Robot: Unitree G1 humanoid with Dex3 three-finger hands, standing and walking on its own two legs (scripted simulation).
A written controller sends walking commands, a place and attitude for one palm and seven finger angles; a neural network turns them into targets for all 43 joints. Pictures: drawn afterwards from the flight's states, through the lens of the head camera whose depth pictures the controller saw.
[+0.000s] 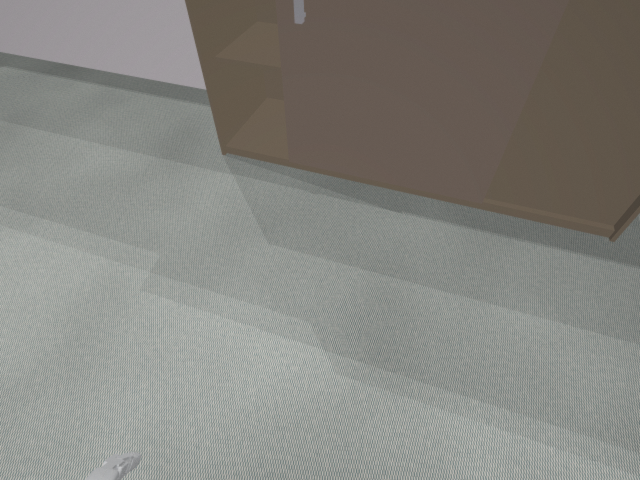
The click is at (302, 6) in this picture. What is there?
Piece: wardrobe's sliding door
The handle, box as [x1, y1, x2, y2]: [293, 0, 305, 23]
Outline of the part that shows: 293,0 295,22 301,23 305,16 305,13 303,11 303,0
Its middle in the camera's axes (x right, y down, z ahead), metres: -0.07 -0.88 +1.25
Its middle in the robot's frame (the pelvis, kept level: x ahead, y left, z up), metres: +1.54 +0.16 +0.11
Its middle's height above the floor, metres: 0.88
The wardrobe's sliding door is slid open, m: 0.36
